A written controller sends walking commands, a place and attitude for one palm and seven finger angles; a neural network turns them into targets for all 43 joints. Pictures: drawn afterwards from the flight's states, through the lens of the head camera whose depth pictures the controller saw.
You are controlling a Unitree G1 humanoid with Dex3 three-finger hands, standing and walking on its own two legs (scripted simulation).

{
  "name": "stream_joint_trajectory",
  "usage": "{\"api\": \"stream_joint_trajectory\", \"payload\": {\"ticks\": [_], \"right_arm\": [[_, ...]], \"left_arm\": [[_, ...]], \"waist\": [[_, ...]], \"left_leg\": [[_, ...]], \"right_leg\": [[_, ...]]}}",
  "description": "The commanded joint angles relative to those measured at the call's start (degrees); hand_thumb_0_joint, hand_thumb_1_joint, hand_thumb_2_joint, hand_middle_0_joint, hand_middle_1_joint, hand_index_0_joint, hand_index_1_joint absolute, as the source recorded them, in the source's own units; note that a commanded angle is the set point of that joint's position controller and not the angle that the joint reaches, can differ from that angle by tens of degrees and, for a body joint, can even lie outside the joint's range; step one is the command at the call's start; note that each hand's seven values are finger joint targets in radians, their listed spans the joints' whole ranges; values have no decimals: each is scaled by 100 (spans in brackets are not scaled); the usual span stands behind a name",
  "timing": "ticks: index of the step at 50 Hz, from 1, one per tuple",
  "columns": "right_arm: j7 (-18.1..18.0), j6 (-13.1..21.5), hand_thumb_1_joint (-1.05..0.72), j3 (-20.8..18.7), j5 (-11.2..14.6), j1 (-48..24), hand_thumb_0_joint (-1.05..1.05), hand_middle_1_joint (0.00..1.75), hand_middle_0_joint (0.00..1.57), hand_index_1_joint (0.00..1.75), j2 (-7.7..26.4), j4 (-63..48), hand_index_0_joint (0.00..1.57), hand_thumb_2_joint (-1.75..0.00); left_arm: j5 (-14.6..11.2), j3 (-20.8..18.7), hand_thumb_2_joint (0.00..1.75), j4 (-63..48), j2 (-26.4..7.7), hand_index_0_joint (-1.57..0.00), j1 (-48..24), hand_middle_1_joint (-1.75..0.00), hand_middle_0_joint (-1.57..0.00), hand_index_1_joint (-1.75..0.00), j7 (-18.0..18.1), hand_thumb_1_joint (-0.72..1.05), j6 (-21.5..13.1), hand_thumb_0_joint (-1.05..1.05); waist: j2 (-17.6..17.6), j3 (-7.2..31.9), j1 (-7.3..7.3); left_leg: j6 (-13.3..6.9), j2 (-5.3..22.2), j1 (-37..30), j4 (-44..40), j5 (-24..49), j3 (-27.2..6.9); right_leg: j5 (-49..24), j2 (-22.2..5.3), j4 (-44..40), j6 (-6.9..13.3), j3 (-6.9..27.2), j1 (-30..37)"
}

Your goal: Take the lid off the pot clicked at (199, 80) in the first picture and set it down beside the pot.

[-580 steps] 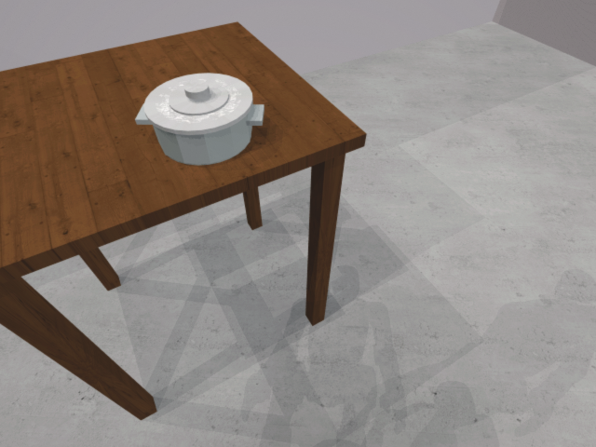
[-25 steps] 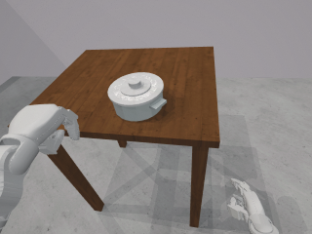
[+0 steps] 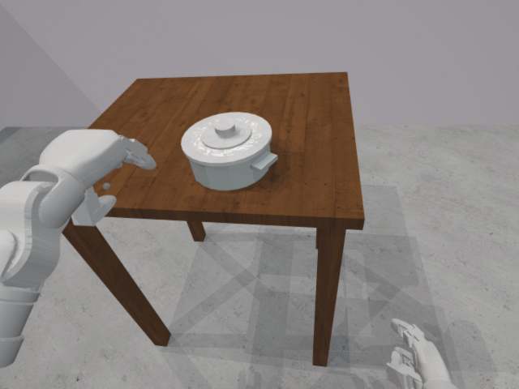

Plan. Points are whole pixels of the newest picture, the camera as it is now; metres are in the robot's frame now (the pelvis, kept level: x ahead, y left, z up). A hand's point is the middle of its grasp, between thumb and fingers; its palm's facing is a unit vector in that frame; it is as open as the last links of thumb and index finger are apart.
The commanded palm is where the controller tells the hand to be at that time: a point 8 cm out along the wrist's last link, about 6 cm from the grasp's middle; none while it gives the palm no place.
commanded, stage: reach forward and open the fingers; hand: left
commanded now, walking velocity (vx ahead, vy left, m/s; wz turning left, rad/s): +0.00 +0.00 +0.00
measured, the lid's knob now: (224, 127) +0.55 +0.14 +0.15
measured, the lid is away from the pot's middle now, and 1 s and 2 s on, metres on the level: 0.00 0.00 0.00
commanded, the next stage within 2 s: move the open hand above the knob in 0.04 s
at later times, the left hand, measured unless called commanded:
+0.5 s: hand (140, 153) +0.37 +0.22 +0.22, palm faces -0.09 +0.00 -1.00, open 9.7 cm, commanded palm +0.34 +0.22 +0.29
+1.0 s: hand (181, 131) +0.43 +0.18 +0.22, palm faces -0.15 -0.01 -0.99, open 9.7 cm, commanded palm +0.41 +0.18 +0.29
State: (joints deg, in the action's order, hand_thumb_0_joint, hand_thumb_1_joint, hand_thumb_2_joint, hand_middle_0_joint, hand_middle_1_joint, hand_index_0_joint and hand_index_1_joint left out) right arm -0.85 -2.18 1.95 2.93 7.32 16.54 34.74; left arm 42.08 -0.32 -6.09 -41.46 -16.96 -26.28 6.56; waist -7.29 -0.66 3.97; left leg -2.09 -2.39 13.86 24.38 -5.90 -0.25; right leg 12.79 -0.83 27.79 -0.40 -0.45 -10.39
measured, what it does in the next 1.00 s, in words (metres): stands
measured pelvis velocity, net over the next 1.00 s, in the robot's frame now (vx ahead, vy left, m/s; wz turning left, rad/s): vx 0.04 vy -0.01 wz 0.01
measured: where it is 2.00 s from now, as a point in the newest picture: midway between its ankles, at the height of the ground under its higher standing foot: outside the picture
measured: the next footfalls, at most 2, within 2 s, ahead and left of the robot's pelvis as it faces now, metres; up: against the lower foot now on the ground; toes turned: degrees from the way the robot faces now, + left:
none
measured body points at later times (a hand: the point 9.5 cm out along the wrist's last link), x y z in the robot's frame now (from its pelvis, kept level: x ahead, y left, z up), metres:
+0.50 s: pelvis +0.01 +0.00 +0.00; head +0.00 -0.05 +0.45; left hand +0.37 +0.22 +0.27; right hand +0.22 -0.22 -0.10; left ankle +0.09 +0.09 -0.74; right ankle +0.03 -0.13 -0.74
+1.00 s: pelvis +0.04 -0.01 +0.00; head +0.04 -0.06 +0.45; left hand +0.44 +0.17 +0.27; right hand +0.24 -0.24 -0.11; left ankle +0.09 +0.09 -0.74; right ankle +0.03 -0.13 -0.74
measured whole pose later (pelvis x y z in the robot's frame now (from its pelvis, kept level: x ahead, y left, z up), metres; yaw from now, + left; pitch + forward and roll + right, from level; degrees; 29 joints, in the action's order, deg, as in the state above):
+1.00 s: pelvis +0.04 -0.01 +0.00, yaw +1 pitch +0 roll +1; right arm 0.4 -6.3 2.6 3.6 5.7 16.9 36.1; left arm 46.9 13.5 16.0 -33.6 -43.9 -29.7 15.9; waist -6.1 0.9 1.7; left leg -1.4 -2.8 16.2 26.3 -9.7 -1.0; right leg 17.1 -1.2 30.1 0.5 -1.2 -12.6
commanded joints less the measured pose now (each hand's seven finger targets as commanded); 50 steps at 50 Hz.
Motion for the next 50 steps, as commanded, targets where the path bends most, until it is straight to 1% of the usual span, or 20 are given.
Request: {"api": "stream_joint_trajectory", "payload": {"ticks": [1, 2, 6, 8, 10, 12, 16, 18, 21, 24, 26, 28, 31, 34, 36, 40, 42, 45, 46, 50], "right_arm": [[-17, 309, -90, -147, 10, -1225, 0, 30, 20, 30, 522, -1056, 20, -90], [-29, 307, -90, -152, 31, -1242, 0, 30, 20, 30, 518, -1068, 20, -90], [-28, 295, -90, -129, 17, -1218, 0, 30, 20, 30, 525, -1026, 20, -90], [-61, 288, -90, -129, 40, -1203, 0, 30, 20, 30, 511, -995, 20, -90], [-41, 313, -90, -160, 80, -1142, 0, 30, 20, 30, 511, -1044, 20, -90], [-72, 297, -90, -132, 41, -1146, 0, 30, 20, 30, 513, -947, 20, -90], [-46, 271, -90, -107, 19, -1127, 0, 30, 20, 30, 513, -895, 20, -90], [-61, 233, -90, -108, 21, -1101, 0, 30, 20, 30, 531, -858, 20, -90], [-5, 199, -90, -110, 10, -1094, 0, 30, 20, 30, 546, -889, 20, -90], [6, 151, -90, -124, 31, -1122, 0, 30, 20, 30, 537, -903, 20, -90], [41, 126, -90, -107, 39, -1128, 0, 30, 20, 30, 520, -923, 20, -90], [12, 76, -90, -111, 35, -1066, 0, 30, 20, 30, 576, -845, 20, -90], [55, 85, -90, -114, 29, -1124, 0, 30, 20, 30, 545, -918, 20, -90], [65, 7, -90, -120, 49, -1106, 0, 30, 20, 30, 548, -861, 20, -90], [100, -41, -90, -120, 48, -1072, 0, 30, 20, 30, 566, -864, 20, -90], [110, -103, -90, -141, 67, -1116, 0, 30, 20, 30, 591, -906, 20, -90], [91, -128, -90, -111, 57, -1096, 0, 30, 20, 30, 572, -833, 20, -90], [100, -169, -90, -134, 82, -1060, 0, 30, 20, 30, 589, -848, 20, -90], [100, -168, -90, -94, 82, -1068, 0, 30, 20, 30, 530, -819, 20, -90], [67, -200, -90, -135, 72, -969, 0, 30, 20, 30, 600, -766, 20, -90]], "left_arm": [[149, -980, 163, -616, -1516, -89, -2303, -8, -89, -8, 203, -33, 80, 0], [132, -909, 163, -563, -1437, -89, -2395, -8, -89, -8, 214, -32, 79, 0], [259, -872, 162, -396, -1520, -89, -2801, -8, -89, -8, 173, -32, 142, 0], [257, -537, 162, -167, -1188, -89, -3049, -8, -89, -8, 160, -32, 165, 0], [197, -466, 162, -225, -1010, -89, -2932, -8, -89, -8, 171, -32, 207, 0], [346, -403, 162, 30, -1156, -89, -3460, -8, -89, -8, 149, -32, 239, 0], [466, -340, 162, 184, -1211, -89, -3915, -8, -89, -8, 117, -32, 335, 0], [475, -243, 162, 535, -1102, -89, -3979, -8, -89, -8, 107, -32, 373, 0], [524, -354, 162, 495, -1270, -89, -4051, -8, -89, -8, 31, -32, 432, 0], [474, -111, 162, 623, -990, -89, -4064, -8, -89, -8, -16, -32, 508, 0], [489, 3, 162, 450, -912, -89, -4315, -8, -89, -8, -50, -32, 537, 0], [522, -80, 162, 872, -1049, -89, -4388, -8, -89, -8, -45, -32, 601, 0], [526, -132, 162, 395, -1156, -89, -4695, -8, -89, -8, -53, -32, 588, 0], [488, 125, 162, 804, -803, -89, -4572, -8, -89, -8, -92, -32, 693, 0], [530, -11, 162, 811, -957, -89, -4530, -8, -89, -8, -106, -32, 750, 0], [442, 201, 162, 883, -658, -89, -4530, -8, -89, -8, -102, -32, 827, 0], [573, 129, 162, 1060, -894, -89, -4950, -8, -89, -8, -104, -32, 842, 0], [496, 386, 162, 1218, -543, -89, -4939, -8, -89, -8, -113, -32, 909, 0], [598, 470, 162, 1088, -578, -89, -5436, -8, -89, -8, -125, -32, 901, 0], [567, 405, 162, 1556, -624, -89, -5425, -8, -89, -8, -96, -32, 980, 0]], "waist": [[335, 1136, 86], [407, 963, 73], [276, 1164, 71], [362, 953, -3], [246, 1150, -32], [473, 1166, -40], [352, 1467, -31], [524, 1185, -50], [494, 1646, -9], [521, 1522, -52], [537, 1763, -87], [699, 1464, -109], [516, 2064, -46], [661, 1697, -121], [751, 1854, -83], [599, 1816, -152], [840, 1826, -159], [657, 1877, -221], [699, 2006, -229], [707, 2047, -259]], "left_leg": [[10, 68, -532, -621, -1043, -234], [5, 86, -452, -623, -1146, -218], [14, 74, -510, -605, -1113, -264], [10, 93, -447, -629, -1350, -262], [-1, 97, -648, -522, -1220, -316], [-13, 68, -554, -530, -1181, -256], [-11, 21, -667, -475, -904, -275], [-19, 25, -528, -443, -883, -241], [-35, -32, -652, -309, -336, -187], [-49, -30, -678, -252, -252, -138], [-62, -71, -791, -192, -35, -149], [-70, -49, -646, -216, -134, -132], [-89, -120, -870, -110, 309, -151], [-84, -94, -788, -120, 326, -121], [-97, -117, -790, -69, 495, -97], [-108, -108, -897, 13, 582, -116], [-113, -122, -765, -24, 475, -56], [-115, -125, -889, 45, 535, -103], [-105, -151, -884, 3, 521, -99], [-135, -159, -916, 116, 555, -111]], "right_leg": [[715, 168, -588, 162, -151, -214], [825, 169, -581, 148, -157, -290], [749, 161, -522, 185, -153, -278], [896, 165, -509, 168, -172, -442], [730, 234, -478, 195, -148, -450], [772, 152, -493, 183, -151, -407], [563, 144, -477, 222, -142, -305], [600, 142, -490, 212, -152, -398], [156, 120, -445, 233, -126, -134], [30, 117, -408, 209, -133, -227], [-183, 117, -392, 217, -132, -133], [-125, 123, -406, 205, -138, -248], [-540, 102, -313, 227, -83, 53], [-625, 113, -315, 211, -118, -135], [-809, 101, -313, 218, -94, 4], [-897, 157, -273, 236, -110, -128], [-887, 98, -284, 201, -78, -57], [-924, 153, -249, 232, -109, -164], [-902, 106, -249, 220, -104, -88], [-1034, 154, -204, 239, -83, -140]]}}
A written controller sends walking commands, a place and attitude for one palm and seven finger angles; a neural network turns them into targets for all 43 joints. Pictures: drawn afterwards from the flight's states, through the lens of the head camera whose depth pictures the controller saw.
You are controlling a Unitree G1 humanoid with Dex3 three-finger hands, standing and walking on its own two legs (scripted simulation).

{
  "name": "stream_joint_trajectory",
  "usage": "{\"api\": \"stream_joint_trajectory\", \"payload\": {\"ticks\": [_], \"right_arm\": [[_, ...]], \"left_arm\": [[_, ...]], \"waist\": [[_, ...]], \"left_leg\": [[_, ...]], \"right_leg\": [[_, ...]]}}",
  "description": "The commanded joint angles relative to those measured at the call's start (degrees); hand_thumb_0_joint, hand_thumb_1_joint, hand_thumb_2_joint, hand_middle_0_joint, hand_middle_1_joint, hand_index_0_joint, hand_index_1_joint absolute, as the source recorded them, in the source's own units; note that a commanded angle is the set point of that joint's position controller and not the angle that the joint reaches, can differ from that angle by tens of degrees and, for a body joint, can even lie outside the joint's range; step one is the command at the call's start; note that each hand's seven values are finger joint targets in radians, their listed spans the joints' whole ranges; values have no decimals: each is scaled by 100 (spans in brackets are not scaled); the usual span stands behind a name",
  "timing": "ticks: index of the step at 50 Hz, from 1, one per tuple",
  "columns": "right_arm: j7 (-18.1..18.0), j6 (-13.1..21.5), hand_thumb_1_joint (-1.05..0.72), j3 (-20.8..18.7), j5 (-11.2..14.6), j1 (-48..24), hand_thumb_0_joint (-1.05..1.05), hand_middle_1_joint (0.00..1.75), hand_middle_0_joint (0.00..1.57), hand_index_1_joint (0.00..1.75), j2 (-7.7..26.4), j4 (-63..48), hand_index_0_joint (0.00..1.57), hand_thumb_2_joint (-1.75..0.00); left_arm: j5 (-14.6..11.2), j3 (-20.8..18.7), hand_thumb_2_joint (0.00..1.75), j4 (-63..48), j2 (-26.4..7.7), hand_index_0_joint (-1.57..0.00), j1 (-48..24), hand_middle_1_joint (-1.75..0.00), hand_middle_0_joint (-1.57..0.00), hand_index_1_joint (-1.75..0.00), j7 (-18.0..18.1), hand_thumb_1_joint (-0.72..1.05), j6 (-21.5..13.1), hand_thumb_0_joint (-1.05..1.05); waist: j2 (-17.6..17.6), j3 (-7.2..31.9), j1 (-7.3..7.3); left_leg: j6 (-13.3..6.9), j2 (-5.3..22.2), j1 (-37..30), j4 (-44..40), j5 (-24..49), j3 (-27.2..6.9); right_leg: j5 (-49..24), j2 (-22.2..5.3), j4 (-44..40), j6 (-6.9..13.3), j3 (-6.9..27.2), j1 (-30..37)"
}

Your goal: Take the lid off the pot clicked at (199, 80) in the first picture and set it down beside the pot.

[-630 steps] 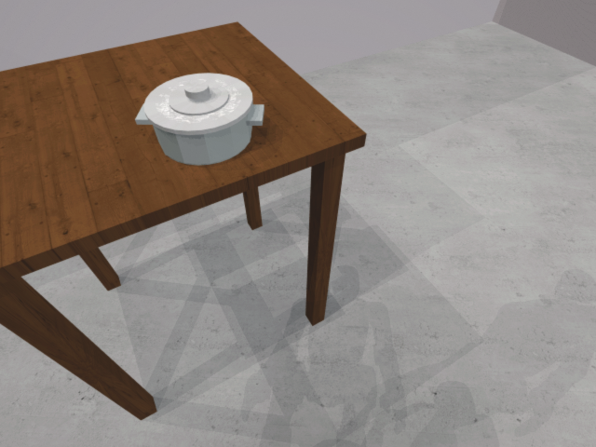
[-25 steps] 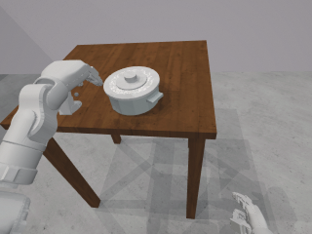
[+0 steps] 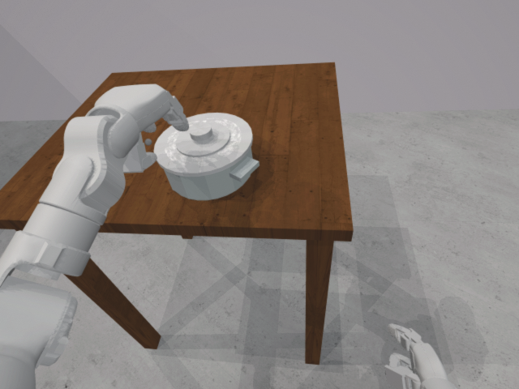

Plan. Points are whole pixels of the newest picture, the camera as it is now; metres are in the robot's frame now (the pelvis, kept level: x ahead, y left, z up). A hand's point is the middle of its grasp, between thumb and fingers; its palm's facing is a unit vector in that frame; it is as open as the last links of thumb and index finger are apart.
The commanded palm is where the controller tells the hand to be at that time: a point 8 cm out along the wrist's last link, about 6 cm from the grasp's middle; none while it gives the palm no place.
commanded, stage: move the open hand above the knob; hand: left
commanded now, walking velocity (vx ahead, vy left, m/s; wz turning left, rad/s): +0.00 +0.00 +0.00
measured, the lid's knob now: (200, 131) +0.51 +0.15 +0.15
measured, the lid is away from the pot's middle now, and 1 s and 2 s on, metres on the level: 0.00 0.00 0.00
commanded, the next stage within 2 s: lower the open fingers around the knob in 1.74 s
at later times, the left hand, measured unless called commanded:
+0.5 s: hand (181, 113) +0.46 +0.15 +0.23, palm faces -0.18 -0.02 -0.98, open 9.7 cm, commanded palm +0.43 +0.16 +0.29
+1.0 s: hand (198, 97) +0.50 +0.13 +0.23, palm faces -0.22 -0.03 -0.98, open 9.7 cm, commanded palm +0.47 +0.15 +0.29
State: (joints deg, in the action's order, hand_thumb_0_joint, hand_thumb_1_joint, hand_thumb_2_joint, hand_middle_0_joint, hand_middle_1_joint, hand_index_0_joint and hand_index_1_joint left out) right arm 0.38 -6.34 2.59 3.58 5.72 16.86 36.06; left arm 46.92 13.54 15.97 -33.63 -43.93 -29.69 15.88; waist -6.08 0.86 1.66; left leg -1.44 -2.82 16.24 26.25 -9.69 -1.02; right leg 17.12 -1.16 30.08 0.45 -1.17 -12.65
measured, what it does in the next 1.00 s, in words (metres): stands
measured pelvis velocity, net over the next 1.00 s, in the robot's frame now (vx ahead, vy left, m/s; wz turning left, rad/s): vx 0.03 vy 0.00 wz -0.03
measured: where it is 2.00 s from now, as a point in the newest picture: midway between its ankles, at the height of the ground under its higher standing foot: outside the picture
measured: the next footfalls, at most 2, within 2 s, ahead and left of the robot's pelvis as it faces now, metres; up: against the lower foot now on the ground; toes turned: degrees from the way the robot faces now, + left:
none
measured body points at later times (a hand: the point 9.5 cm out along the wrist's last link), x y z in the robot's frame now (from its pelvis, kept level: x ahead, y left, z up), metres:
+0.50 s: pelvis +0.02 +0.00 +0.00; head +0.02 -0.04 +0.45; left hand +0.46 +0.15 +0.28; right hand +0.18 -0.24 -0.12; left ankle +0.05 +0.11 -0.74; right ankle -0.01 -0.11 -0.74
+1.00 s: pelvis +0.03 +0.00 +0.00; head +0.04 -0.04 +0.45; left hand +0.50 +0.13 +0.28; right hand +0.13 -0.25 -0.13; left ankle +0.05 +0.11 -0.74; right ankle -0.01 -0.11 -0.74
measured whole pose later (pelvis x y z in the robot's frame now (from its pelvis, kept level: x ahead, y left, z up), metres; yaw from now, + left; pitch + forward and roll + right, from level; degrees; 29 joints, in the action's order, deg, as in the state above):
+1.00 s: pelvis +0.03 +0.00 +0.00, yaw -1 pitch +4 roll +1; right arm -0.1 -8.2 1.9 3.5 12.7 16.6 39.3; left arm 51.0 16.3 44.0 -26.8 -64.9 -27.7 17.3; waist -4.2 3.1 -3.4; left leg -1.8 -2.6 17.8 25.2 -11.5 0.4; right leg 18.0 -1.0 28.4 0.3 0.4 -14.5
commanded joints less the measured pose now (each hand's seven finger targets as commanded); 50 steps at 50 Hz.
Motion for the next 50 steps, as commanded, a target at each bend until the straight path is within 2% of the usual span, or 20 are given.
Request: {"api": "stream_joint_trajectory", "payload": {"ticks": [1, 5, 12, 14, 16, 17, 20, 22, 25, 27, 30, 32, 34, 36, 38, 40, 41, 45, 46, 50], "right_arm": [[-44, 227, -90, -158, -6, -782, 0, 30, 20, 30, 516, -862, 20, -90], [-10, 180, -90, -187, 26, -738, 0, 30, 20, 30, 566, -872, 20, -90], [-28, 120, -90, -171, 22, -683, 0, 30, 20, 30, 520, -812, 20, -90], [-35, 127, -90, -167, 32, -611, 0, 30, 20, 30, 487, -747, 20, -90], [-19, 135, -90, -179, 6, -487, 0, 30, 20, 30, 534, -711, 20, -90], [-40, 140, -90, -166, 9, -519, 0, 30, 20, 30, 532, -719, 20, -90], [-5, 90, -90, -205, 47, -496, 0, 30, 20, 30, 546, -710, 20, -90], [1, 115, -90, -187, 21, -467, 0, 30, 20, 30, 533, -705, 20, -90], [0, 52, -90, -199, 54, -389, 0, 30, 20, 30, 554, -636, 20, -90], [-17, 69, -90, -193, 16, -315, 0, 30, 20, 30, 547, -594, 20, -90], [-62, 55, -90, -205, 15, -233, 0, 30, 20, 30, 546, -551, 20, -90], [-114, 67, -90, -178, -6, -74, 0, 30, 20, 30, 556, -421, 20, -90], [-107, 87, -90, -191, -5, -44, 0, 30, 20, 30, 518, -437, 20, -90], [-94, 85, -90, -211, -28, 26, 0, 30, 20, 30, 515, -435, 20, -90], [-110, 44, -90, -198, 3, 121, 0, 30, 20, 30, 542, -375, 20, -90], [-88, 27, -90, -231, -8, 77, 0, 30, 20, 30, 580, -484, 20, -90], [-79, 25, -90, -230, -22, 131, 0, 30, 20, 30, 562, -455, 20, -90], [-94, 8, -90, -245, 4, 131, 0, 30, 20, 30, 600, -501, 20, -90], [-84, 20, -90, -237, -19, 185, 0, 30, 20, 30, 578, -463, 20, -90], [-105, 19, -90, -246, 15, 124, 0, 30, 20, 30, 607, -517, 20, -90]], "left_arm": [[226, -1037, 162, -780, -1584, -89, -3177, -8, -89, -8, 243, -32, 32, 0], [88, -880, 162, -224, -1267, -89, -2715, -8, -89, -8, 207, -32, 112, 0], [281, -623, 162, -244, -1178, -89, -3847, -8, -89, -8, 212, -32, 169, 0], [272, -393, 162, 40, -891, -89, -3956, -8, -89, -8, 218, -32, 206, 0], [314, -776, 162, 42, -1311, -89, -4055, -8, -89, -8, 240, -32, 220, 0], [341, -765, 162, 387, -1294, -89, -3935, -8, -89, -8, 246, -32, 216, 0], [211, -243, 162, 490, -609, -89, -3923, -8, -89, -8, 233, -32, 264, 0], [357, -556, 162, 479, -1011, -89, -4165, -8, -89, -8, 268, -32, 245, 0], [265, -102, 162, 982, -441, -89, -4069, -8, -89, -8, 250, -32, 330, 0], [425, -375, 162, 842, -848, -89, -4737, -8, -89, -8, 299, -32, 314, 0], [328, -64, 162, 1196, -431, -89, -4782, -8, -89, -8, 317, -32, 324, 0], [509, -386, 162, 1761, -894, -89, -5086, -8, -89, -8, 361, -32, 307, 0], [512, -121, 162, 1657, -596, -89, -5391, -8, -89, -8, 370, -32, 243, 0], [522, -153, 162, 1722, -577, -89, -5364, -8, -89, -8, 385, -32, 232, 0], [559, -64, 162, 2278, -469, -89, -5238, -8, -89, -8, 373, -32, 245, 0], [415, -13, 162, 2029, -324, -89, -5068, -8, -89, -8, 373, -32, 213, 0], [561, -296, 162, 1840, -713, -89, -5339, -8, -89, -8, 402, -32, 179, 0], [454, -203, 162, 2049, -548, -89, -4980, -8, -89, -8, 403, -32, 178, 0], [570, -529, 162, 1783, -978, -89, -5313, -8, -89, -8, 430, -32, 141, 0], [446, -295, 162, 1966, -662, -89, -4841, -8, -89, -8, 408, -32, 177, 0]], "waist": [[636, 2170, -9], [692, 1885, -37], [732, 2136, -155], [651, 2038, -202], [775, 2407, -132], [892, 2215, -132], [670, 2083, -226], [789, 2287, -165], [731, 1945, -297], [849, 2212, -271], [803, 2151, -368], [1122, 2114, -369], [921, 2282, -392], [816, 2431, -412], [1054, 2071, -446], [764, 2276, -410], [814, 2523, -387], [800, 2310, -386], [966, 2541, -338], [912, 2270, -348]], "left_leg": [[-185, -138, -1133, -120, 1035, -21], [-202, -120, -1092, -15, 1280, -37], [-211, -137, -1161, -47, 1236, -44], [-209, -147, -1185, -49, 1281, -75], [-213, -148, -1239, -26, 1486, -89], [-221, -141, -1085, -23, 1404, -61], [-215, -123, -1228, -6, 1541, -87], [-216, -126, -1195, -9, 1620, -82], [-218, -119, -1165, -3, 1569, -61], [-222, -132, -1159, -73, 1390, -65], [-250, -147, -1206, -47, 1381, -71], [-254, -150, -968, -99, 1156, -31], [-246, -162, -1095, -110, 1247, -38], [-252, -160, -1201, -33, 1466, -42], [-245, -139, -964, -102, 1296, -13], [-260, -143, -1135, -43, 1593, -38], [-247, -131, -1180, -58, 1594, -30], [-289, -113, -1152, -39, 1796, -22], [-281, -121, -1138, -68, 1828, -29], [-316, -115, -1122, -45, 1942, 9]], "right_leg": [[-1573, 132, -413, 138, 14, 304], [-1871, 171, -365, 158, -34, 167], [-1833, 163, -338, 152, -8, 164], [-1819, 180, -341, 166, -33, 46], [-2051, 183, -316, 157, -8, 298], [-2038, 177, -291, 154, 2, 260], [-2016, 201, -330, 188, -74, 50], [-2131, 189, -272, 173, -8, 210], [-2066, 219, -356, 184, -80, -48], [-1993, 210, -348, 169, -23, 106], [-2010, 228, -400, 185, -48, -11], [-1983, 210, -389, 145, 16, 94], [-2015, 204, -381, 150, 21, 85], [-2176, 212, -376, 160, 44, 105], [-2101, 222, -389, 149, 5, 4], [-2298, 223, -387, 183, 0, 86], [-2298, 209, -370, 160, 65, 216], [-2406, 236, -411, 183, 21, 168], [-2506, 216, -374, 148, 75, 374], [-2575, 225, -431, 160, 28, 265]]}}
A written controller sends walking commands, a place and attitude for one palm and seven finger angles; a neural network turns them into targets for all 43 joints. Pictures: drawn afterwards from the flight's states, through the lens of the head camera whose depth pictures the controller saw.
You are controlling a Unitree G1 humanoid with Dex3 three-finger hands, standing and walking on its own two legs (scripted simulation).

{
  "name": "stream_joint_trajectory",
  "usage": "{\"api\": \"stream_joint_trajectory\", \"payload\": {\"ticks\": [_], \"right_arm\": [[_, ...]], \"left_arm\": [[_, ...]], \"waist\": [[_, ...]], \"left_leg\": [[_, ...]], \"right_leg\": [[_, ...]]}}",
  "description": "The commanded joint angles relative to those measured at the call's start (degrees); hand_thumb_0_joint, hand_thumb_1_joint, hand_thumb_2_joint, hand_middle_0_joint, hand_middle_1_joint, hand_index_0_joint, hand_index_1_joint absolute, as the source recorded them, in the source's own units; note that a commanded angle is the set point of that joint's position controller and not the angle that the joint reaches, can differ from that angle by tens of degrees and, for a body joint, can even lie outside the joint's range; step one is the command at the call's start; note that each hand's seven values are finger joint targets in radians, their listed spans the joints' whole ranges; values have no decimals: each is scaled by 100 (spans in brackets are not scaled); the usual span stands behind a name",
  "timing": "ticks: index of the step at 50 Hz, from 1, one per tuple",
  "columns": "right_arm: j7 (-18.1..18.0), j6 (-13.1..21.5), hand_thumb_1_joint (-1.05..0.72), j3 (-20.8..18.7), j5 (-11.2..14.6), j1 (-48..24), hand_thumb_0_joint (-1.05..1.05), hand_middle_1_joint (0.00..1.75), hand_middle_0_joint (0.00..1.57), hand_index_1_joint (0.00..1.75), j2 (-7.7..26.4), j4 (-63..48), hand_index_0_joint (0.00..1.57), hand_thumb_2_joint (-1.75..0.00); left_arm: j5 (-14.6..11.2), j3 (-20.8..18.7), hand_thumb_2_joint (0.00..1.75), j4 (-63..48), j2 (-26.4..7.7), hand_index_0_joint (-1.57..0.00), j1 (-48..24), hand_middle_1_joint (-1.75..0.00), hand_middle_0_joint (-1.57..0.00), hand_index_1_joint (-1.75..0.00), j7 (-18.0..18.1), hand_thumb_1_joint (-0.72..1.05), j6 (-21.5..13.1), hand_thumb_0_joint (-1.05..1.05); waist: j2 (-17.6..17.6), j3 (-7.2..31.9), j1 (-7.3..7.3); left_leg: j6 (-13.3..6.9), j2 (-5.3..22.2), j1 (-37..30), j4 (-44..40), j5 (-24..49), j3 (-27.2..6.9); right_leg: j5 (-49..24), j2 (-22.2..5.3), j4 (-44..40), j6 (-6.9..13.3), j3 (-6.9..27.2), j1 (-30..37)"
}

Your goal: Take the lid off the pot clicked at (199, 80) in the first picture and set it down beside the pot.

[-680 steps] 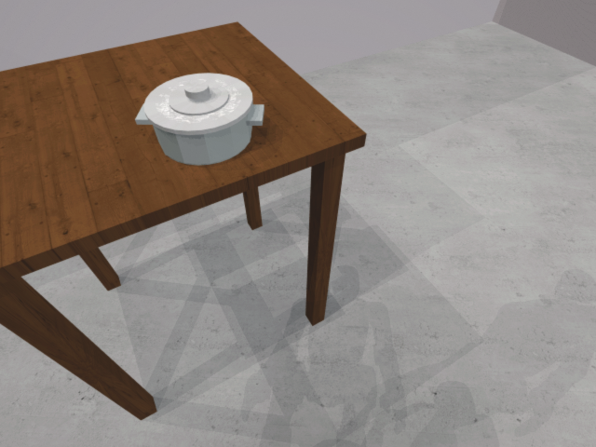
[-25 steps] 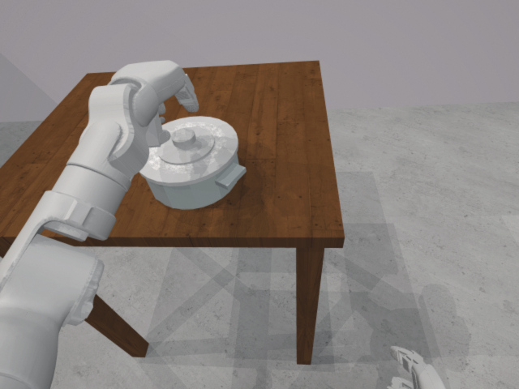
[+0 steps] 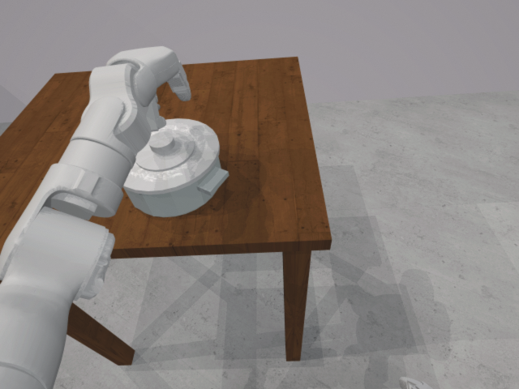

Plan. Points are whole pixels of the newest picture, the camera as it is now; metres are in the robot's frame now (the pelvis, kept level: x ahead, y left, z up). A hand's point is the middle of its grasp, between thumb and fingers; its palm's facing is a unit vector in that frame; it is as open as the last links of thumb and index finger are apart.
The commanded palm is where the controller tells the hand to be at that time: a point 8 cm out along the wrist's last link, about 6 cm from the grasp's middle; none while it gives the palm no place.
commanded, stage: move the open hand above the knob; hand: left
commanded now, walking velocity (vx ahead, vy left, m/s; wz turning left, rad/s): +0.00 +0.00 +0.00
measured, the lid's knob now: (161, 142) +0.47 +0.16 +0.15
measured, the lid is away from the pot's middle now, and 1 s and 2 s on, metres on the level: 0.00 0.00 0.00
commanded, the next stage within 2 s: lower the open fingers around the knob in 0.74 s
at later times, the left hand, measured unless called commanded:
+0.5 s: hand (150, 109) +0.46 +0.15 +0.22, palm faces -0.21 -0.03 -0.98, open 9.7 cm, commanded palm +0.43 +0.16 +0.29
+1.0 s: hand (146, 118) +0.45 +0.15 +0.22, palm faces -0.23 -0.08 -0.97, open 9.7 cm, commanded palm +0.42 +0.16 +0.27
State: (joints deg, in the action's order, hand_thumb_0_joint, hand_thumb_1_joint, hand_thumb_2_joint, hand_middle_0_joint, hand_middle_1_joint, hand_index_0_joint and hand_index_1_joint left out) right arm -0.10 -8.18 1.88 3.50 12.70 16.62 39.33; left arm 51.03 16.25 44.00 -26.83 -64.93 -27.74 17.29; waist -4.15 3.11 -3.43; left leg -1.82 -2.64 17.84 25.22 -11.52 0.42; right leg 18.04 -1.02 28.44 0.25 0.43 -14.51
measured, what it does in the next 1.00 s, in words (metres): stands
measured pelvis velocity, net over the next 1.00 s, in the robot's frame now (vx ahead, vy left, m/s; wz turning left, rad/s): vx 0.00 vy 0.00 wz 0.01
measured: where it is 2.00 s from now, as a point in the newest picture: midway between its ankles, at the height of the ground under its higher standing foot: outside the picture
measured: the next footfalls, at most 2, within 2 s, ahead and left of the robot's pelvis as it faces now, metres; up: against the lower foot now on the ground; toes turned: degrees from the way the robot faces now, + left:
none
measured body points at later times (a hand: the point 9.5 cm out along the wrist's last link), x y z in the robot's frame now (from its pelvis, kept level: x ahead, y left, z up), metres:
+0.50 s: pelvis +0.00 +0.00 +0.00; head +0.02 -0.03 +0.45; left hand +0.47 +0.15 +0.28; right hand +0.15 -0.24 -0.13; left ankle +0.01 +0.11 -0.74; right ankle -0.04 -0.12 -0.74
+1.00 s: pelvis +0.00 +0.00 +0.00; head +0.01 -0.03 +0.45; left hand +0.46 +0.15 +0.27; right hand +0.14 -0.24 -0.13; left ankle +0.01 +0.11 -0.74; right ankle -0.04 -0.12 -0.74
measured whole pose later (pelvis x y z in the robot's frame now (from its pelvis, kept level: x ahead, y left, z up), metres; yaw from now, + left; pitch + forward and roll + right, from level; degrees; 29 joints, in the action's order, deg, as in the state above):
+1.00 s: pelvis +0.00 +0.00 +0.00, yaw +1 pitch +4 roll +1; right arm -1.2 -8.2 3.3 3.8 9.4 15.9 38.9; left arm 49.9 18.1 42.8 -25.9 -63.6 -27.9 21.5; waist -3.7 3.2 -2.1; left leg -1.8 -2.9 17.8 25.7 -11.4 -0.2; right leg 18.2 -1.2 29.0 0.3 -0.1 -14.3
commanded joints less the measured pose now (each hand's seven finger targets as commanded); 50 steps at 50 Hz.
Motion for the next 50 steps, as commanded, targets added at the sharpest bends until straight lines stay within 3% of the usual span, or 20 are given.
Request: {"api": "stream_joint_trajectory", "payload": {"ticks": [1, 5, 7, 12, 15, 17, 20, 22, 25, 27, 30, 31, 32, 34, 36, 40, 42, 45, 47, 50], "right_arm": [[-57, 197, -90, -160, 14, -557, 0, 30, 20, 30, 613, -801, 20, -90], [-68, 203, -90, -185, 47, -676, 0, 30, 20, 30, 593, -893, 20, -90], [-69, 206, -90, -180, 20, -627, 0, 30, 20, 30, 586, -828, 20, -90], [-108, 192, -90, -138, 35, -679, 0, 30, 20, 30, 575, -789, 20, -90], [-91, 151, -90, -149, 57, -736, 0, 30, 20, 30, 568, -808, 20, -90], [-110, 160, -90, -119, 17, -691, 0, 30, 20, 30, 574, -758, 20, -90], [-88, 164, -90, -120, 21, -767, 0, 30, 20, 30, 564, -835, 20, -90], [-96, 155, -90, -92, 9, -737, 0, 30, 20, 30, 557, -779, 20, -90], [-74, 105, -90, -104, 32, -820, 0, 30, 20, 30, 570, -855, 20, -90], [-73, 144, -90, -81, 2, -872, 0, 30, 20, 30, 540, -922, 20, -90], [-56, 95, -90, -103, 42, -923, 0, 30, 20, 30, 536, -926, 20, -90], [-65, 102, -90, -87, 25, -868, 0, 30, 20, 30, 543, -877, 20, -90], [-97, 126, -90, -61, 20, -928, 0, 30, 20, 30, 539, -927, 20, -90], [-113, 118, -90, -50, 40, -932, 0, 30, 20, 30, 483, -883, 20, -90], [-129, 121, -90, -57, 24, -891, 0, 30, 20, 30, 528, -864, 20, -90], [-126, 139, -90, -86, 34, -948, 0, 30, 20, 30, 533, -882, 20, -90], [-158, 132, -90, -37, 29, -897, 0, 30, 20, 30, 544, -805, 20, -90], [-152, 180, -90, -62, 41, -946, 0, 30, 20, 30, 538, -854, 20, -90], [-177, 217, -90, -26, 9, -892, 0, 30, 20, 30, 525, -829, 20, -90], [-180, 219, -90, -54, 23, -931, 0, 30, 20, 30, 570, -862, 20, -90]], "left_arm": [[155, -794, 162, -904, -1689, -89, -3009, -8, -89, -8, 228, -32, 42, 0], [8, -240, 162, -1140, -999, -89, -2887, -8, -89, -8, 174, -32, 65, 0], [123, -556, 162, -1254, -1404, -89, -3181, -8, -89, -8, 193, -32, 77, 0], [154, -495, 162, -1106, -1400, -89, -3248, -8, -89, -8, 193, -32, 101, 0], [-3, 48, 162, -1093, -681, -89, -3126, -8, -89, -8, 151, -32, 178, 0], [153, -451, 162, -1050, -1321, -89, -3364, -8, -89, -8, 201, -32, 178, 0], [37, -198, 162, -1226, -954, -89, -3178, -8, -89, -8, 194, -32, 163, 0], [189, -565, 162, -923, -1399, -89, -3112, -8, -89, -8, 217, -32, 187, 0], [30, -218, 162, -1028, -911, -89, -2882, -8, -89, -8, 180, -32, 253, 0], [161, -613, 162, -1381, -1427, -89, -3020, -8, -89, -8, 202, -32, 205, 0], [9, -127, 162, -1271, -778, -89, -2755, -8, -89, -8, 145, -32, 302, 0], [117, -629, 162, -1405, -1420, -89, -2952, -8, -89, -8, 177, -32, 289, 0], [134, -627, 162, -1334, -1462, -89, -2890, -8, -89, -8, 175, -32, 275, 0], [112, -206, 162, -1278, -1006, -89, -3078, -8, -89, -8, 135, -32, 297, 0], [126, -529, 162, -1365, -1403, -89, -3154, -8, -89, -8, 177, -32, 280, 0], [7, -132, 162, -1397, -860, -89, -2916, -8, -89, -8, 163, -32, 281, 0], [142, -547, 162, -985, -1421, -89, -2941, -8, -89, -8, 183, -32, 300, 0], [-91, -215, 162, -1053, -911, -89, -2809, -8, -89, -8, 200, -32, 425, 0], [79, -490, 162, -1041, -1321, -89, -2971, -8, -89, -8, 221, -32, 421, 0], [-57, -342, 162, -935, -1101, -89, -2562, -8, -89, -8, 178, -32, 441, 0]], "waist": [[781, 2128, 172], [497, 2061, 94], [615, 2223, 97], [712, 2168, 81], [453, 2002, -9], [596, 2205, 55], [394, 2319, 74], [723, 2250, 129], [543, 2067, 125], [670, 2430, 223], [572, 2025, 133], [789, 2248, 204], [817, 2229, 223], [800, 1952, 135], [781, 2129, 175], [511, 2102, 118], [835, 1935, 166], [548, 1938, 177], [760, 2144, 201], [699, 1895, 179]], "left_leg": [[-251, -124, -1240, 8, 1913, -117], [-277, -113, -1484, 70, 2114, -161], [-265, -124, -1529, 71, 1964, -176], [-256, -131, -1425, 62, 1887, -170], [-234, -112, -1590, 110, 2127, -214], [-228, -126, -1529, 87, 1915, -208], [-223, -122, -1629, 150, 2311, -247], [-219, -112, -1451, 120, 2167, -204], [-210, -101, -1481, 100, 2252, -211], [-230, -114, -1540, 130, 2388, -219], [-224, -103, -1507, 123, 2272, -207], [-214, -96, -1463, 77, 2109, -204], [-240, -131, -1401, 89, 2021, -171], [-227, -138, -1353, 28, 1738, -170], [-224, -127, -1374, 31, 1735, -185], [-222, -114, -1541, 102, 1917, -222], [-214, -131, -1245, 35, 1514, -173], [-226, -135, -1356, 16, 1579, -204], [-233, -151, -1307, 21, 1572, -192], [-243, -144, -1240, 53, 1587, -155]], "right_leg": [[-2529, 200, -250, 149, -88, 507], [-2456, 221, -301, 190, -128, 238], [-2375, 233, -265, 171, -89, 278], [-2383, 220, -245, 172, -97, 271], [-2325, 240, -299, 209, -169, -4], [-2300, 237, -246, 198, -112, 162], [-2467, 228, -230, 228, -142, 195], [-2475, 224, -185, 191, -119, 291], [-2437, 219, -240, 214, -172, 188], [-2618, 199, -155, 185, -80, 447], [-2423, 218, -245, 205, -169, 177], [-2400, 214, -213, 177, -119, 374], [-2465, 203, -190, 176, -95, 423], [-2214, 207, -246, 172, -149, 206], [-2219, 205, -234, 181, -110, 308], [-2204, 218, -241, 217, -163, 131], [-2091, 216, -230, 186, -128, 219], [-2120, 197, -264, 212, -160, 201], [-2202, 188, -223, 180, -104, 369], [-2293, 188, -259, 185, -138, 296]]}}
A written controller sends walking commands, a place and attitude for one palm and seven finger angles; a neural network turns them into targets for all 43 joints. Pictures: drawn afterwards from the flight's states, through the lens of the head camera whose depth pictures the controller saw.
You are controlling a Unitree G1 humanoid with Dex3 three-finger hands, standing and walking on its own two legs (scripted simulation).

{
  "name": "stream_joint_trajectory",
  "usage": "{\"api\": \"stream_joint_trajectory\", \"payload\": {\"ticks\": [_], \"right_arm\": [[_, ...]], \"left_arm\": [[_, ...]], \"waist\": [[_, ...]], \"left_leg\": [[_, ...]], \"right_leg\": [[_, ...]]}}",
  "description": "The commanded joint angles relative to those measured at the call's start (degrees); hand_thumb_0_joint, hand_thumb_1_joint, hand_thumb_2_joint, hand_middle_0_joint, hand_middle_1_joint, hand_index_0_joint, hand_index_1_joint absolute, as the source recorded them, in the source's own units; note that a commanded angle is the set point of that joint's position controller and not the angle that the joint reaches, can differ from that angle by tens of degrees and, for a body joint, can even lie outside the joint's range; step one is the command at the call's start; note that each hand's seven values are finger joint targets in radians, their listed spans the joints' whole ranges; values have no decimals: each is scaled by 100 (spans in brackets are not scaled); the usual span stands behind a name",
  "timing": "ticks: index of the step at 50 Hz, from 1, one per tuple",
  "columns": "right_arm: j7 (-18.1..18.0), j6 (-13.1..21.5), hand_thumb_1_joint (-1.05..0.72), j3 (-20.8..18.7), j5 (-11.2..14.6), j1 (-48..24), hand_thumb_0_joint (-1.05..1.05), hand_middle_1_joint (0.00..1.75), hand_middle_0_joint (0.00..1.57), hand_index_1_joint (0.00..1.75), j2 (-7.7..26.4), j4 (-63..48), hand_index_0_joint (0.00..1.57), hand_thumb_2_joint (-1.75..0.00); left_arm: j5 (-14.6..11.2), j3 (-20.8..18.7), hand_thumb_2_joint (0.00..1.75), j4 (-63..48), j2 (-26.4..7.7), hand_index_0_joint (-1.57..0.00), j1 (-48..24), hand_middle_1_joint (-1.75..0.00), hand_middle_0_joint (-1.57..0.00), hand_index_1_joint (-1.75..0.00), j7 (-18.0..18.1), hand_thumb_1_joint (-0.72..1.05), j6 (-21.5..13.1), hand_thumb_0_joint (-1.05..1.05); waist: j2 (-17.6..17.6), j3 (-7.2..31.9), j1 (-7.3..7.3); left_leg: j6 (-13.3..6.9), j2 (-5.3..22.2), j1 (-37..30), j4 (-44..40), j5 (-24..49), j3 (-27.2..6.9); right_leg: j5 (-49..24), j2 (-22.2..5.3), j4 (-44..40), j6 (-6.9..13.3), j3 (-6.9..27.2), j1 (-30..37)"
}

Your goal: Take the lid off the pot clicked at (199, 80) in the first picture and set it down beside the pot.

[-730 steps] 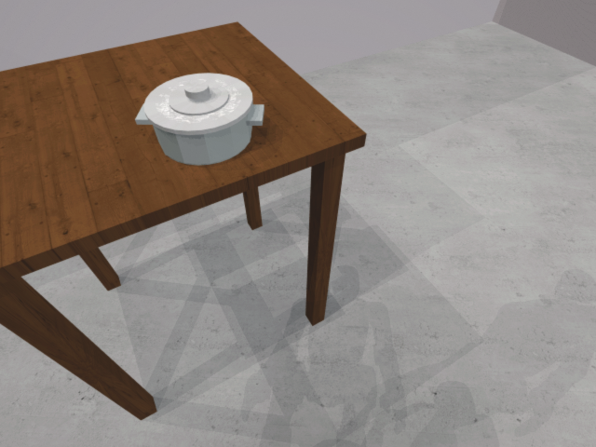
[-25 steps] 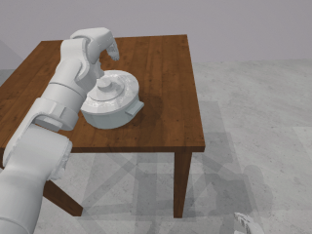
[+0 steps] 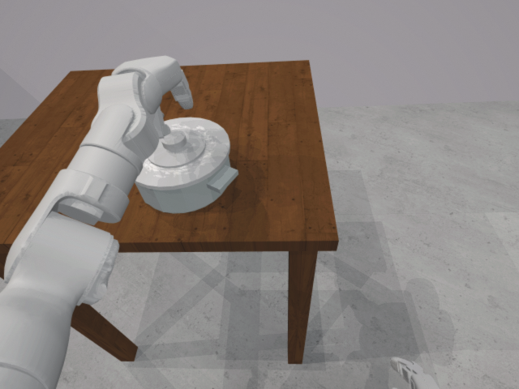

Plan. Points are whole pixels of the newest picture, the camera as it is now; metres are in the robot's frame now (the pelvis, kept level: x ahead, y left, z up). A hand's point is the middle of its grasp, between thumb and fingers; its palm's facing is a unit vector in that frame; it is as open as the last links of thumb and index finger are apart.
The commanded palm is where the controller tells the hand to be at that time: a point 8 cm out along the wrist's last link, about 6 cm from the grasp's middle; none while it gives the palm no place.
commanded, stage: lower the open fingers around the knob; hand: left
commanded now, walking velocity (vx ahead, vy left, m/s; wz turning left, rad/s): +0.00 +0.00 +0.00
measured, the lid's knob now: (173, 139) +0.48 +0.15 +0.15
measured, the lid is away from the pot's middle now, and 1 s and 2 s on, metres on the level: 0.00 0.00 0.00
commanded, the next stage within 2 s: close the fingers and squeeze the knob in 0.74 s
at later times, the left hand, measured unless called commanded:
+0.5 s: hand (160, 141) +0.44 +0.15 +0.18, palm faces -0.27 -0.09 -0.96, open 9.8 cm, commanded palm +0.42 +0.16 +0.24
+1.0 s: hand (169, 140) +0.44 +0.14 +0.18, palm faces -0.30 -0.07 -0.95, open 9.7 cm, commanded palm +0.42 +0.15 +0.24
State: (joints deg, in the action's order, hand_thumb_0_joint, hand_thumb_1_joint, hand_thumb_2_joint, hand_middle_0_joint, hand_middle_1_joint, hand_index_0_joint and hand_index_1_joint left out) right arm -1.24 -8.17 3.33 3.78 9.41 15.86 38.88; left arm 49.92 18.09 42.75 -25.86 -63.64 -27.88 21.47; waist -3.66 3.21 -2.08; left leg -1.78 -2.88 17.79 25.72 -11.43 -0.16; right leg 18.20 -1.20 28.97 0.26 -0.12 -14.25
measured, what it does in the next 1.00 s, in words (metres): stands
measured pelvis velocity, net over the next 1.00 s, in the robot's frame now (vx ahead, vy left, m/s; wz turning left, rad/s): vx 0.00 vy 0.00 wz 0.00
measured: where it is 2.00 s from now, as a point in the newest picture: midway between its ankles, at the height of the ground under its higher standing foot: outside the picture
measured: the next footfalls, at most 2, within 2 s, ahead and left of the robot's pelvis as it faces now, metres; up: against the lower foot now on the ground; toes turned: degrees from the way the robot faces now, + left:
none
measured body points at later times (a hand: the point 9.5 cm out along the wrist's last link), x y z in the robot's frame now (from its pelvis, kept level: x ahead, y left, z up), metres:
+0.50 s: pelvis +0.00 +0.00 +0.00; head +0.00 -0.03 +0.45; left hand +0.44 +0.16 +0.24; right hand +0.15 -0.24 -0.12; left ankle +0.02 +0.11 -0.74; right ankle -0.04 -0.12 -0.74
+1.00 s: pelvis +0.00 +0.00 +0.00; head +0.00 -0.03 +0.45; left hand +0.46 +0.15 +0.23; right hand +0.12 -0.25 -0.13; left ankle +0.02 +0.11 -0.74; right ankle -0.04 -0.12 -0.74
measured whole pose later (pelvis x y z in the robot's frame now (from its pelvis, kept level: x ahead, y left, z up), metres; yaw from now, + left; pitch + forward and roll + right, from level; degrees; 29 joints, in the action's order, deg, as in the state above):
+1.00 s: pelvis +0.00 +0.00 +0.00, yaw +0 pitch +3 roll +1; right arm -1.8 -8.6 3.0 3.5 11.1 15.9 39.8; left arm 49.1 19.4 43.3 -24.4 -58.9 -26.4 20.7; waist -3.5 3.2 -2.6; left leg -1.7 -2.7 17.8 26.5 -11.8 -0.2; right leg 18.3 -1.0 29.3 0.4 -0.1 -14.1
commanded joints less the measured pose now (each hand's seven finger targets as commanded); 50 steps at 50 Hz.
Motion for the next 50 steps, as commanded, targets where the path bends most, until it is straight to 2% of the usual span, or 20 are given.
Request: {"api": "stream_joint_trajectory", "payload": {"ticks": [1, 5, 7, 10, 11, 14, 15, 16, 17, 19, 20, 25, 29, 30, 32, 34, 37, 42, 43, 50], "right_arm": [[-69, 213, -90, -176, 3, -567, 0, 30, 20, 30, 595, -794, 20, -90], [-70, 248, -90, -218, -13, -649, 0, 30, 20, 30, 647, -858, 20, -90], [-59, 272, -90, -212, -22, -612, 0, 30, 20, 30, 608, -851, 20, -90], [-36, 249, -90, -231, 10, -649, 0, 30, 20, 30, 635, -879, 20, -90], [-27, 244, -90, -218, 3, -635, 0, 30, 20, 30, 609, -848, 20, -90], [-47, 253, -90, -213, 3, -657, 0, 30, 20, 30, 585, -843, 20, -90], [-44, 232, -90, -232, 3, -701, 0, 30, 20, 30, 647, -866, 20, -90], [-36, 249, -90, -221, -12, -663, 0, 30, 20, 30, 611, -856, 20, -90], [-32, 276, -90, -223, -11, -715, 0, 30, 20, 30, 591, -880, 20, -90], [-24, 260, -90, -216, 2, -668, 0, 30, 20, 30, 588, -825, 20, -90], [-16, 209, -90, -215, 17, -707, 0, 30, 20, 30, 658, -834, 20, -90], [-83, 126, -90, -189, 19, -698, 0, 30, 20, 30, 637, -775, 20, -90], [-103, 158, -90, -182, -17, -686, 0, 30, 20, 30, 574, -787, 20, -90], [-95, 156, -90, -176, -31, -723, 0, 30, 20, 30, 603, -819, 20, -90], [-102, 140, -90, -177, -16, -533, 0, 30, 20, 30, 557, -675, 20, -90], [-135, 147, -90, -160, -25, -545, 0, 30, 20, 30, 588, -682, 20, -90], [-119, 169, -90, -174, -34, -549, 0, 30, 20, 30, 562, -728, 20, -90], [-114, 177, -90, -200, -44, -512, 0, 30, 20, 30, 586, -722, 20, -90], [-115, 185, -90, -197, -43, -489, 0, 30, 20, 30, 594, -704, 20, -90], [-105, 168, -90, -222, -37, -568, 0, 30, 20, 30, 640, -767, 20, -90]], "left_arm": [[134, -540, 162, -857, -1263, -89, -2827, -8, -89, -8, 186, -32, 19, 0], [11, -513, 162, -1163, -1213, -89, -2669, -8, -89, -8, 175, -32, -13, 0], [117, -737, 162, -1280, -1477, -89, -2747, -8, -89, -8, 185, -32, -35, 0], [-56, -434, 162, -1280, -1040, -89, -2350, -8, -89, -8, 148, -32, -20, 0], [51, -694, 162, -1530, -1397, -89, -2637, -8, -89, -8, 177, -32, -37, 0], [47, -517, 162, -1358, -1177, -89, -2512, -8, -89, -8, 178, -32, -29, 0], [-75, -497, 162, -1530, -1127, -89, -2405, -8, -89, -8, 187, -32, -35, 0], [48, -762, 162, -1755, -1468, -89, -2640, -8, -89, -8, 222, -32, -65, 0], [57, -604, 162, -1787, -1273, -89, -2619, -8, -89, -8, 219, -32, -73, 0], [45, -650, 162, -1315, -1247, -89, -2136, -8, -89, -8, 215, -32, -19, 0], [-78, -530, 162, -1310, -1097, -89, -2000, -8, -89, -8, 217, -32, -22, 0], [-51, -324, 162, -932, -891, -89, -2118, -8, -89, -8, 293, -32, -8, 0], [105, -476, 162, -1253, -1118, -89, -2734, -8, -89, -8, 386, -32, -77, 0], [8, -337, 162, -1256, -907, -89, -2596, -8, -89, -8, 399, -32, -86, 0], [88, -296, 162, -699, -795, -89, -2496, -8, -89, -8, 381, -32, -32, 0], [96, -450, 162, -655, -1038, -89, -2647, -8, -89, -8, 387, -32, -71, 0], [78, -246, 162, -772, -753, -89, -2605, -8, -89, -8, 359, -32, -102, 0], [42, -356, 162, -816, -860, -89, -2541, -8, -89, -8, 332, -32, -113, 0], [41, -414, 119, -744, -932, -67, -2498, -43, -67, -43, 323, -16, -112, 0], [-78, -374, 117, -971, -850, -64, -2280, -62, -64, -62, 309, -9, -115, 0]], "waist": [[786, 1955, 32], [461, 2022, 25], [594, 2168, 71], [502, 1933, 29], [493, 2112, 55], [596, 1939, 31], [433, 2028, 28], [499, 2328, 69], [428, 2342, 46], [632, 1981, 65], [463, 1869, 53], [613, 1513, -29], [428, 2121, 7], [261, 2157, -10], [570, 1796, -62], [727, 1851, -37], [631, 1971, -40], [715, 1925, -31], [757, 1824, -18], [507, 1815, 6]], "left_leg": [[-241, -136, -1207, -21, 1473, -85], [-263, -136, -1387, 67, 1699, -123], [-256, -141, -1400, 72, 1748, -130], [-255, -121, -1414, 107, 1919, -159], [-233, -110, -1473, 70, 1855, -153], [-246, -138, -1430, 75, 1721, -153], [-251, -121, -1497, 109, 1868, -174], [-229, -107, -1593, 106, 1962, -202], [-240, -119, -1667, 152, 2103, -209], [-224, -106, -1478, 137, 1961, -193], [-212, -100, -1402, 112, 1930, -187], [-199, -103, -1203, 1, 1195, -141], [-179, -103, -1459, 2, 1285, -209], [-180, -106, -1504, 51, 1475, -240], [-177, -93, -1344, 0, 1272, -199], [-187, -102, -1246, -41, 1188, -179], [-200, -116, -1350, -7, 1370, -190], [-231, -129, -1336, -3, 1372, -157], [-238, -129, -1280, -15, 1390, -160], [-241, -129, -1357, 33, 1542, -157]], "right_leg": [[-2222, 200, -314, 150, -49, 320], [-2342, 216, -305, 193, -64, 255], [-2377, 219, -253, 167, -30, 350], [-2384, 240, -290, 193, -113, 179], [-2309, 234, -270, 174, -64, 246], [-2238, 249, -273, 174, -80, 140], [-2319, 248, -292, 205, -106, 155], [-2312, 246, -226, 183, -72, 262], [-2372, 249, -202, 187, -60, 196], [-2261, 269, -230, 174, -106, 113], [-2252, 262, -264, 212, -146, 92], [-1793, 271, -356, 210, -172, -120], [-1785, 258, -249, 215, -103, 38], [-1877, 269, -245, 254, -133, 15], [-1758, 289, -290, 215, -162, -130], [-1815, 269, -296, 195, -130, 18], [-1959, 260, -270, 194, -119, 36], [-2048, 265, -301, 179, -103, 103], [-2085, 270, -296, 180, -116, 103], [-2158, 279, -316, 214, -130, 83]]}}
